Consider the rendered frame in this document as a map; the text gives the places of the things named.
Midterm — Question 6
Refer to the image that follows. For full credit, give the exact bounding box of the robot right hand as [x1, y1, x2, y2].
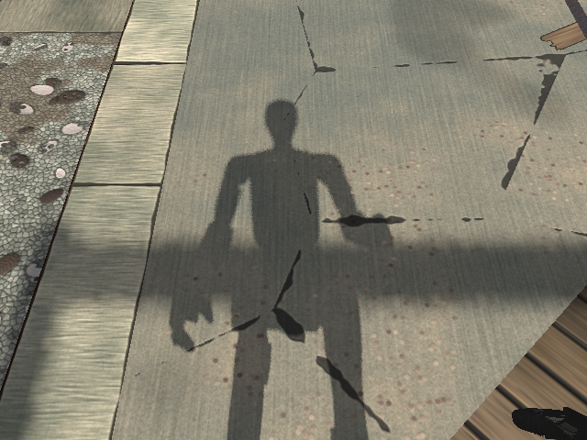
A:
[512, 407, 587, 440]

